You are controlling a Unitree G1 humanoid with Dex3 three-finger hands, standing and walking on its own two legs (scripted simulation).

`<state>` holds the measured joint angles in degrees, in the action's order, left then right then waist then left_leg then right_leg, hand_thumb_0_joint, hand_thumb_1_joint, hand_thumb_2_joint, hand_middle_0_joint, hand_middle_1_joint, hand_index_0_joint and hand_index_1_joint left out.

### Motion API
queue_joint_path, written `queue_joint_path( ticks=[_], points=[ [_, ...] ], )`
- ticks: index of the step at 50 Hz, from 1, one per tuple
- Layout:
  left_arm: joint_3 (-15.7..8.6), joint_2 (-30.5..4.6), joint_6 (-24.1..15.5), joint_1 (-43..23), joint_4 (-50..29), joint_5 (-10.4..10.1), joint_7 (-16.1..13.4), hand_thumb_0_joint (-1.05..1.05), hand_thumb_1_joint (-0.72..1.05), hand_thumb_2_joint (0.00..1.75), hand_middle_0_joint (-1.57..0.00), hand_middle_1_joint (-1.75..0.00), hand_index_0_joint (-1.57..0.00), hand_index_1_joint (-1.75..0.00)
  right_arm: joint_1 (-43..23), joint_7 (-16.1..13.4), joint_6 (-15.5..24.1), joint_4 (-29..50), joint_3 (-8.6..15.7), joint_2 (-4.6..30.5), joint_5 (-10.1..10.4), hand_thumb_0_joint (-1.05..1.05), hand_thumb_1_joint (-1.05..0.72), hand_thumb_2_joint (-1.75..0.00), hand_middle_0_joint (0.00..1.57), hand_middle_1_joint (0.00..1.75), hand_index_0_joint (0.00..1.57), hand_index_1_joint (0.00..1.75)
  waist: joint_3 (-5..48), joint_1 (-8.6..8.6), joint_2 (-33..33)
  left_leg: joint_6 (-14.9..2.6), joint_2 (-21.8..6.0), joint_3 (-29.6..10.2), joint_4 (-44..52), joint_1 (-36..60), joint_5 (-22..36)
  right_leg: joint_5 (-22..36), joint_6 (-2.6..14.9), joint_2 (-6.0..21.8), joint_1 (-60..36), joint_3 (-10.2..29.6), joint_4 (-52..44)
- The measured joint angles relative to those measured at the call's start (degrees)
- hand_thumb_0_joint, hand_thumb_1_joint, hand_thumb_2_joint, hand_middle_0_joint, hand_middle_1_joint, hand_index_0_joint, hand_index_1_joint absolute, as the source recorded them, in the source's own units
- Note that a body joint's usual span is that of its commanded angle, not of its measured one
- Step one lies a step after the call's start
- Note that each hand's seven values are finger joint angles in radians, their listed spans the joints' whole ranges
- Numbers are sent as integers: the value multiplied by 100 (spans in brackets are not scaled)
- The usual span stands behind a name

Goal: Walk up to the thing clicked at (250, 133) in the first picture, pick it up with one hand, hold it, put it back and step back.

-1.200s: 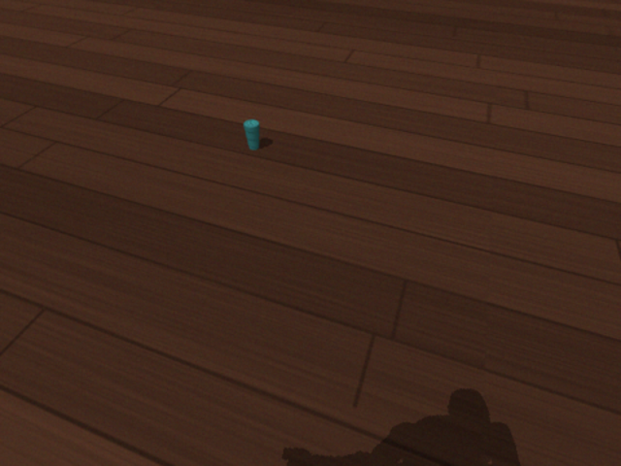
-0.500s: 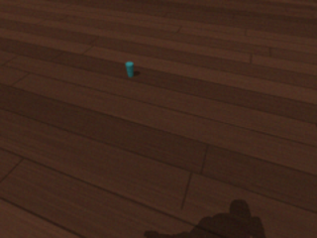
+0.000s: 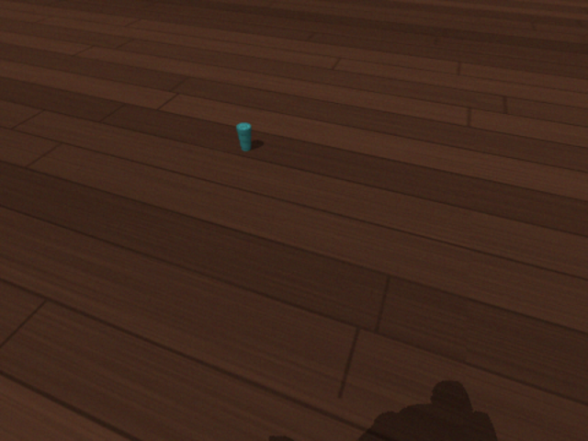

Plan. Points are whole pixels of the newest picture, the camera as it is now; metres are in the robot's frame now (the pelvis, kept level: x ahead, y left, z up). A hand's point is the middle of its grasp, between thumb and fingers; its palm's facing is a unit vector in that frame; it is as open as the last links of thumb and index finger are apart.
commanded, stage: walk up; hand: left
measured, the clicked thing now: (244, 137) +1.89 +0.30 -0.70
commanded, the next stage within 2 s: none
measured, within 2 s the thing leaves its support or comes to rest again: neither
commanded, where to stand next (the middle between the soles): +1.57 +0.08 m, yaw +3 degrees
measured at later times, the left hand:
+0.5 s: hand (70, 413) +0.23 +0.37 -0.15, palm faces -0.03 -0.95 -0.32, open 7.4 cm
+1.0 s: hand (147, 255) +0.54 +0.33 -0.14, palm faces +0.00 -0.94 -0.34, open 7.4 cm
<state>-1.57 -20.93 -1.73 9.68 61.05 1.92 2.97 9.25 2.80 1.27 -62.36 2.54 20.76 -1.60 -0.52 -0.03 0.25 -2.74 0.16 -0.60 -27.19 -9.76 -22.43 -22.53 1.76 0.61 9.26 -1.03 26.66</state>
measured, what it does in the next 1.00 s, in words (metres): walks ahead: left foot, then right foot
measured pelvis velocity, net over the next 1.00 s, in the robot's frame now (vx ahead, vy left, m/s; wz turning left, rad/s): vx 0.46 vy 0.07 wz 0.04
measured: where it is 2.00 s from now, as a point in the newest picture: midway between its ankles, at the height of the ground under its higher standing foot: (272, 264)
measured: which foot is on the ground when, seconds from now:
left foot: down 0.00-0.02, up 0.04-0.24, down 0.26-0.76, up 0.78-1.00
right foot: down 0.00-0.28, up 0.30-0.72, down 0.74-1.00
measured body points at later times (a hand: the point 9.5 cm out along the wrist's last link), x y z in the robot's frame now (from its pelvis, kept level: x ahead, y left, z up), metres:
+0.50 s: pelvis +0.17 +0.09 +0.00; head +0.17 +0.11 +0.45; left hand +0.23 +0.42 -0.13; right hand +0.24 -0.24 -0.10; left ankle +0.15 +0.19 -0.74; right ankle +0.24 -0.06 -0.69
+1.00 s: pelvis +0.46 +0.07 -0.01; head +0.47 +0.07 +0.44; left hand +0.54 +0.38 -0.11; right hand +0.54 -0.25 -0.12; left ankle +0.53 +0.22 -0.70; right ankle +0.47 -0.05 -0.74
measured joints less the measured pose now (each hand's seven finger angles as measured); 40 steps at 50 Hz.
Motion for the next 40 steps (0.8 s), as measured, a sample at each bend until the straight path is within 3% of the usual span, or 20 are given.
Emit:
queue_joint_path(
  ticks=[4,6,9,12,14,15,16,18,20,24,27,32,35,37,39,40],
  points=[
    [-139,-140,-197,179,-239,57,77,1,90,90,-20,-30,-21,-30,141,65,-20,83,175,231,-53,1,-90,-90,20,30,20,30,25,-74,89,45,-52,-6,-1434,-738,-314,587,23,29,-62,-190,-67],
    [-176,-187,-219,305,-296,66,81,1,90,90,-20,-30,-21,-30,161,122,-18,98,233,357,-52,1,-90,-90,20,30,20,30,-17,-147,160,108,-145,-25,-1834,-1052,-282,541,-11,44,-305,-262,-274],
    [-218,-375,-173,524,-320,77,100,1,90,90,-20,-30,-21,-30,172,240,27,201,294,454,-44,1,-90,-90,20,30,20,29,-39,-214,93,179,-328,36,-1568,-1283,-207,459,-82,157,-652,-309,-525],
    [-256,-598,-109,670,-327,66,135,1,90,90,-20,-30,-21,-30,167,306,87,350,338,512,-40,1,-90,-90,20,30,20,29,-66,-250,-19,226,-476,143,-871,-1267,380,211,-187,295,-869,-355,-446],
    [-266,-727,-53,742,-327,53,152,1,90,90,-20,-30,-21,-30,157,279,187,456,381,527,-55,1,-90,-90,20,30,20,30,-112,-253,-179,251,-383,319,-637,-1101,1098,-241,-96,511,-793,-292,171],
    [-270,-756,-12,765,-303,39,131,1,90,90,-20,-30,-21,-30,130,234,258,523,397,505,-83,1,-90,-90,20,30,20,30,-135,-247,-288,238,-301,443,-797,-1079,1064,-489,8,587,-518,-99,951],
    [-252,-742,39,764,-257,24,101,1,90,90,-20,-30,-21,-30,132,196,319,603,396,479,-71,1,-90,-90,20,30,20,30,-132,-193,-316,211,-265,501,-912,-1045,897,-623,80,473,-166,150,1830],
    [-162,-708,80,711,-207,-29,76,1,90,90,-20,-30,-21,-30,218,142,381,712,347,384,7,1,-90,-90,20,30,20,30,-95,-88,-347,146,-220,562,-758,-791,738,-409,151,175,508,442,3121],
    [-103,-677,15,642,-250,-99,105,1,90,90,-20,-30,-20,-30,361,95,392,767,258,297,55,1,-90,-90,20,30,20,30,-68,-50,-409,118,-160,647,-385,-417,745,23,115,128,1054,434,3500],
    [-98,-610,-53,475,-434,-108,243,1,90,90,-20,-30,-20,-30,652,74,422,795,134,187,88,1,-90,-90,20,30,20,30,-77,14,-489,80,-20,770,295,283,754,669,-132,345,1833,275,2961],
    [-106,-551,-14,330,-553,-77,337,1,90,90,-20,-30,-21,-30,861,88,442,803,98,163,94,1,-90,-90,20,30,20,30,-120,81,-456,68,45,803,654,735,666,1054,-219,508,2189,174,2313],
    [-101,-441,43,2,-673,-56,421,1,90,90,-20,-30,-21,-30,1167,79,434,794,101,207,98,1,-90,-90,20,30,20,30,-217,224,-285,188,57,780,980,1388,336,1783,-110,627,2271,16,1118],
    [-109,-384,44,-204,-754,-68,418,1,90,90,-20,-30,-21,-30,1341,39,387,795,115,248,71,1,-90,-90,20,30,20,30,-207,312,-154,303,-27,736,890,1657,-61,1833,33,520,2024,-147,650],
    [-130,-367,-6,-317,-859,-83,387,1,90,90,-20,-30,-21,-30,1472,-8,342,809,123,276,42,1,-90,-90,20,30,20,30,-179,353,-61,355,-162,667,383,1655,-529,1744,130,354,1711,-250,463],
    [-201,-257,-118,-437,-997,-62,287,1,90,90,-20,-30,-21,-30,1401,-66,246,759,113,300,56,1,-90,-90,20,30,20,30,-305,286,163,212,-457,520,-1189,1173,-713,1495,45,141,1667,-374,898],
    [-204,-227,-177,-452,-1086,-85,249,1,90,90,-20,-30,-21,-30,1334,-87,212,755,90,270,89,1,-90,-90,20,30,20,30,-362,254,155,161,-408,329,-2167,772,-608,1285,32,136,1626,-391,1081]
  ],
)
